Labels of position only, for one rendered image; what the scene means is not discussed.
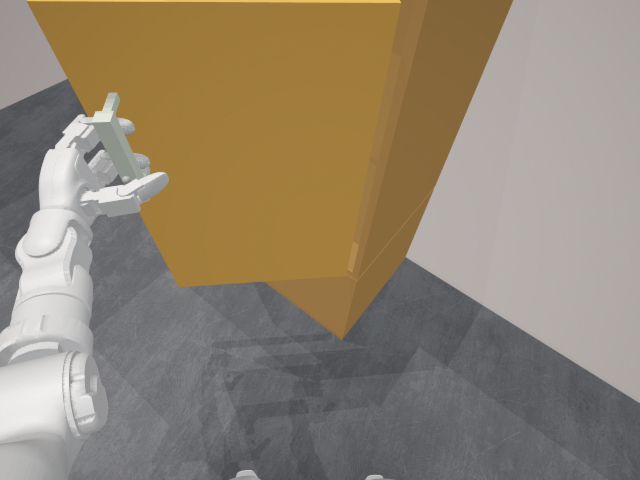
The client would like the robot left hand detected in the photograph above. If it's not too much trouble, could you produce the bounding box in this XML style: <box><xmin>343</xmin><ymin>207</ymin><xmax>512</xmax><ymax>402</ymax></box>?
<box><xmin>39</xmin><ymin>114</ymin><xmax>169</xmax><ymax>227</ymax></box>

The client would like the robot left forearm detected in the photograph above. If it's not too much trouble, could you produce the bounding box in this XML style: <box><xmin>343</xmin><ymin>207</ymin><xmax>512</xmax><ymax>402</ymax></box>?
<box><xmin>0</xmin><ymin>208</ymin><xmax>93</xmax><ymax>367</ymax></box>

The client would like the left robot upper arm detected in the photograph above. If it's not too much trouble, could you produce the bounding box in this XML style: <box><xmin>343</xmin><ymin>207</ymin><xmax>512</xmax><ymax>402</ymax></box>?
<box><xmin>0</xmin><ymin>350</ymin><xmax>108</xmax><ymax>480</ymax></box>

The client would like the handle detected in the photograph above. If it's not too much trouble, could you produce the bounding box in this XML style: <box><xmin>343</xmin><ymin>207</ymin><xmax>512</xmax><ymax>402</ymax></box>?
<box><xmin>91</xmin><ymin>93</ymin><xmax>150</xmax><ymax>196</ymax></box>

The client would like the cupboard door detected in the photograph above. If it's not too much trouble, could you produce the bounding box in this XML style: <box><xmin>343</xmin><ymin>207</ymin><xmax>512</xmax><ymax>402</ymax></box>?
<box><xmin>27</xmin><ymin>0</ymin><xmax>401</xmax><ymax>287</ymax></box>

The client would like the robot left shin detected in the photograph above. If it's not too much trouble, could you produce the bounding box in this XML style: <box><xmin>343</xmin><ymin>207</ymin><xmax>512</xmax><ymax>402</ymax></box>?
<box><xmin>236</xmin><ymin>470</ymin><xmax>258</xmax><ymax>478</ymax></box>

